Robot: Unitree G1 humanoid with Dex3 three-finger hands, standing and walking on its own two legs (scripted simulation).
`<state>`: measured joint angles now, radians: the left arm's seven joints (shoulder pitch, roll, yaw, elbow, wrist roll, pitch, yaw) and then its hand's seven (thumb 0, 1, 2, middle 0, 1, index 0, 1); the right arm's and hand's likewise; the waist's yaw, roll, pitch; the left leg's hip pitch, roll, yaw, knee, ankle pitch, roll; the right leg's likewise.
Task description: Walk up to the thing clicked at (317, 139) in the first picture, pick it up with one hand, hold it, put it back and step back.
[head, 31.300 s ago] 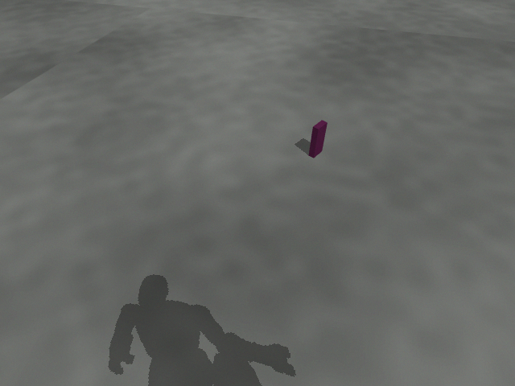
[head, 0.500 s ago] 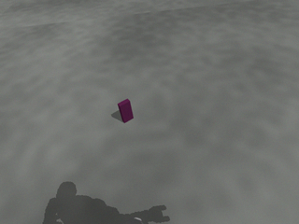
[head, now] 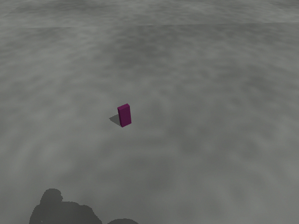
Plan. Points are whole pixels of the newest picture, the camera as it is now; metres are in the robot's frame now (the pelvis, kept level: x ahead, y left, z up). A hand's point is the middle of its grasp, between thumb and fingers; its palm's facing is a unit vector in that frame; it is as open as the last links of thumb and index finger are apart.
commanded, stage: step back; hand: left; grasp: from the side
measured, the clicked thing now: (124, 115) +1.14 +0.23 -0.65
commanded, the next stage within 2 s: stand in 0.52 s
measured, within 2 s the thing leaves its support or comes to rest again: neither
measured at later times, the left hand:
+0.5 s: hand out of the picture +0.14 +0.29 -0.15, palm faces +0.01 -0.92 -0.40, open 7.3 cm
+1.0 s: hand out of the picture +0.15 +0.28 -0.13, palm faces -0.02 -0.94 -0.34, open 7.3 cm
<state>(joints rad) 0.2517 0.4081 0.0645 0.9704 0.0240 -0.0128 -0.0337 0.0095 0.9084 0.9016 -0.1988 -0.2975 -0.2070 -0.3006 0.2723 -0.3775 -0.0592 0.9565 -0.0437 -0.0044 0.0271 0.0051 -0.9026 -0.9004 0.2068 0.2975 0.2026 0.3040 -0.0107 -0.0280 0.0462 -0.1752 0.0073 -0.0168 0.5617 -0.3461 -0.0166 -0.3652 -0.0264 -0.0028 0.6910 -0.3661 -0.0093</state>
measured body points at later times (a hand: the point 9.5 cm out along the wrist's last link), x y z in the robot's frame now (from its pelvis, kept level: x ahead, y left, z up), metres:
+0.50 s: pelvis +0.05 +0.02 +0.00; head +0.08 +0.02 +0.44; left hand +0.14 +0.34 -0.12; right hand +0.13 -0.29 -0.14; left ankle +0.07 +0.16 -0.73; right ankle +0.06 -0.11 -0.73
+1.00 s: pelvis +0.06 +0.03 +0.02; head +0.08 +0.02 +0.47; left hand +0.15 +0.33 -0.11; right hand +0.17 -0.27 -0.11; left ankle +0.07 +0.16 -0.73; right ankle +0.06 -0.11 -0.73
